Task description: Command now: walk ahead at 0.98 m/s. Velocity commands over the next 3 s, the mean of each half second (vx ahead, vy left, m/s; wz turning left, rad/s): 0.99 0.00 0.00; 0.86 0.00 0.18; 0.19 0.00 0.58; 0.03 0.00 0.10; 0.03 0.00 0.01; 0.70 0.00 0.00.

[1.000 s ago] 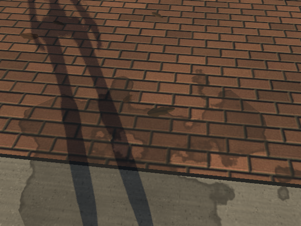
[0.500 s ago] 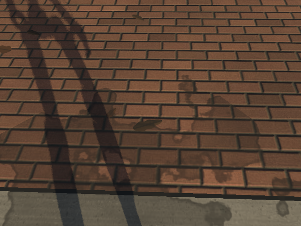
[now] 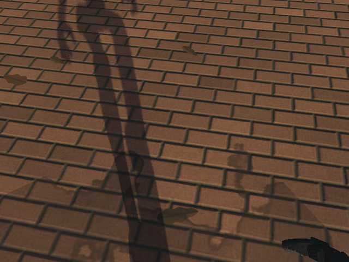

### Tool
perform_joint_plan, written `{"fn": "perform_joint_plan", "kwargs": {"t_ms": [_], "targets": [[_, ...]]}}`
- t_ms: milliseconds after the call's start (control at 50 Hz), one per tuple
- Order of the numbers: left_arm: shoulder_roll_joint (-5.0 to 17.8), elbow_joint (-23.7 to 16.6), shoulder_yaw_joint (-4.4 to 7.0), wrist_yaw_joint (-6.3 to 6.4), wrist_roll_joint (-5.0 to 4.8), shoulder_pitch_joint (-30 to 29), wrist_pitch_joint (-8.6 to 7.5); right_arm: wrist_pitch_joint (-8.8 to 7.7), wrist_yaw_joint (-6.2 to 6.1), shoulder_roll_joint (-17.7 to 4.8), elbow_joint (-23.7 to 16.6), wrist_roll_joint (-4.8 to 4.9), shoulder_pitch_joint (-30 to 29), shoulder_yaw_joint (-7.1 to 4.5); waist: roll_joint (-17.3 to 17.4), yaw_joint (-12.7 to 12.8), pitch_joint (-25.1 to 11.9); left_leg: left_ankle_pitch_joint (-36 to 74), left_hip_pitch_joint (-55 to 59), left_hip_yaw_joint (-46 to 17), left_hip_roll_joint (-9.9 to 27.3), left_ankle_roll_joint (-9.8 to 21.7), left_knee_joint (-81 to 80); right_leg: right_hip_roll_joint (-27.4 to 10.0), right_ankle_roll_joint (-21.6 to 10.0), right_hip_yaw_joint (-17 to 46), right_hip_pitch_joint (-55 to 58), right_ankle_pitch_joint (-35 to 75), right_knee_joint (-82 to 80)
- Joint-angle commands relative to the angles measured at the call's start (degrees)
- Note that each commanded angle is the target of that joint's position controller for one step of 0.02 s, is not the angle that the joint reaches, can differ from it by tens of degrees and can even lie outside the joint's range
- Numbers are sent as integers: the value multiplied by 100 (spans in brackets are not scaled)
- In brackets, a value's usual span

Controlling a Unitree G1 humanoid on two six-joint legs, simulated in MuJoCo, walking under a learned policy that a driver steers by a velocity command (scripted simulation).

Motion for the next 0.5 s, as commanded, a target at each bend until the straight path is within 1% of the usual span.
{"fn": "perform_joint_plan", "kwargs": {"t_ms": [20,40,60,80,100,120,140,160,180,200,220,240,260,280,300,320,340,360,380,400,420,440,460,480,500], "targets": [[801,-113,102,95,-9,150,-113,-98,2,-173,-466,59,-895,48,-305,-144,669,395,993,446,-400,177,-1041,-1382,220,370,-599,4675,-588],[878,-67,95,120,17,127,-102,-97,-36,-248,-436,62,-871,36,-396,-196,538,247,1243,546,-595,251,-1221,-1409,280,276,-255,5721,-351],[1014,-17,106,166,48,122,-82,-97,-79,-359,-411,50,-776,8,-570,-291,336,-8,1514,602,-801,316,-1299,-1514,323,246,89,6850,10],[1149,46,126,235,98,103,-37,-94,-129,-498,-359,44,-562,-33,-770,-460,120,-380,1818,604,-975,382,-1315,-1651,354,250,375,7844,510],[1261,105,151,303,172,42,34,-96,-192,-708,-193,49,37,-112,-874,-789,-210,-729,2406,495,-1091,476,-1375,-1762,386,284,524,8422,1360],[1381,114,191,347,239,-126,116,-93,-280,-952,131,70,1027,-224,-919,-1219,-656,-1048,3327,362,-1105,579,-1474,-1827,384,281,411,8482,2574],[1494,21,235,348,252,-603,167,-90,-383,-1137,520,53,2324,-340,-881,-1877,-1073,-1202,4774,3,-738,802,-1729,-1757,335,183,-453,7667,4174],[1076,-185,150,288,280,-927,112,-57,-484,-1472,702,-57,3257,-485,-154,-2087,-1649,-2692,6163,-1155,430,1057,-1286,-1145,121,24,-1888,3898,6332],[351,-378,-5,138,-109,-137,23,-64,-411,-1536,706,-184,2891,-515,1498,-1131,-2121,-3588,7792,-4759,1896,2075,-2058,-153,392,534,-4628,-1133,8330],[961,-458,60,189,13,-923,-25,-77,-329,-1070,664,-37,2416,-514,105,-1303,-1315,-4000,7019,-4475,1515,1850,-2770,-629,56,773,-5338,-370,7997],[948,-618,69,155,12,-1409,-59,-133,-310,-839,718,-19,2116,-463,-65,-1093,-581,-3612,6088,-3714,1400,1684,-3071,-860,14,762,-5308,22,7633],[845,-640,42,113,62,-1543,-49,-178,-285,-503,806,-69,1974,-402,-532,-814,-46,-3075,5095,-3202,1201,1498,-3338,-1024,6,734,-5017,112,7242],[719,-689,17,53,170,-1612,37,-239,-302,-368,879,-77,1965,-343,-559,-578,215,-2901,4386,-2785,944,1314,-3456,-1151,58,791,-4765,111,7012],[558,-701,-34,-32,263,-1528,141,-288,-328,-265,996,-47,2003,-294,-410,-345,386,-2939,3859,-2475,747,1181,-3652,-1257,157,746,-4584,79,6787],[440,-792,-71,-92,301,-1657,207,-347,-332,-322,1081,28,2074,-295,-256,-244,554,-2886,3613,-2228,664,1113,-3847,-1396,246,688,-4688,64,6526],[409,-917,-98,-137,342,-1955,248,-402,-317,-414,1141,95,2140,-308,-218,-233,716,-2719,3408,-1944,537,1049,-4055,-1504,317,526,-4900,224,6322],[453,-1118,-122,-160,351,-2323,250,-453,-285,-536,1146,112,2189,-325,-132,-253,860,-2360,3183,-1703,456,1047,-4241,-1583,372,375,-4991,569,5880],[521,-1296,-136,-172,337,-2746,233,-491,-254,-569,1157,121,2250,-325,-145,-313,1019,-1763,3042,-1402,326,1008,-4355,-1644,408,237,-5017,984,5319],[538,-1423,-160,-190,312,-3076,207,-526,-231,-570,1152,144,2264,-320,-187,-347,1086,-1152,2854,-1059,139,907,-4384,-1644,413,121,-4737,1502,4611],[483,-1479,-203,-238,263,-3280,174,-563,-219,-613,1143,183,2287,-326,-223,-384,1046,-671,2615,-768,-11,787,-4464,-1545,377,-54,-4135,2122,3880],[410,-1522,-242,-288,209,-3502,152,-608,-223,-696,1189,249,2468,-333,-230,-493,1003,-161,2508,-674,29,731,-4689,-1410,304,-275,-3549,2676,3405],[428,-1528,-244,-298,172,-3681,153,-626,-222,-771,1271,284,2691,-334,-226,-601,983,461,2830,-597,86,676,-4818,-1266,237,-435,-3371,2999,3168],[477,-1564,-243,-283,153,-3794,155,-619,-231,-899,1318,277,2795,-348,-86,-636,968,911,3327,-540,190,627,-4805,-1218,171,-438,-3374,3120,2880],[578,-1572,-221,-252,162,-3912,157,-591,-244,-935,1385,256,2944,-339,-67,-705,899,1674,3982,-430,212,552,-4633,-1097,107,-559,-3497,3032,2647],[674,-1591,-192,-212,199,-3940,148,-556,-267,-1042,1416,204,3032,-338,84,-698,723,2784,4551,-374,300,499,-4269,-910,39,-662,-3438,2737,2494]]}}
Next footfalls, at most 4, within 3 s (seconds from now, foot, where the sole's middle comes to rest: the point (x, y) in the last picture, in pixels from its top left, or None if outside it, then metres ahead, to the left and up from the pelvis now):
0.16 left None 0.33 0.06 -0.77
0.58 right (236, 192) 0.79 -0.14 -0.77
1.02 left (205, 118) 1.21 0.01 -0.77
1.62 right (238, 109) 1.28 -0.16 -0.77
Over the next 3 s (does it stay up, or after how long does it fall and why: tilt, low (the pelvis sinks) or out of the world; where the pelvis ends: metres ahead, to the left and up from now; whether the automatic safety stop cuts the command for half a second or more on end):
stays up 1.37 -0.06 0.00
